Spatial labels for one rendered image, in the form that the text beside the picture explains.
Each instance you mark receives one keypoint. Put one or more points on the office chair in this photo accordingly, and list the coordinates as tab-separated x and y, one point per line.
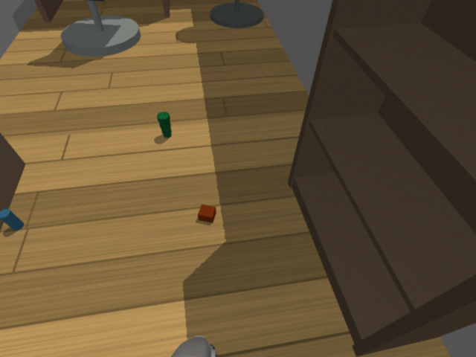
100	35

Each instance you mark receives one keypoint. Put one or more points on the coat stand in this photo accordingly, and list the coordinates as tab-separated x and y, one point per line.
236	15

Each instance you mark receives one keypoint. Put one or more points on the bookshelf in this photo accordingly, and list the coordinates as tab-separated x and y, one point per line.
384	170

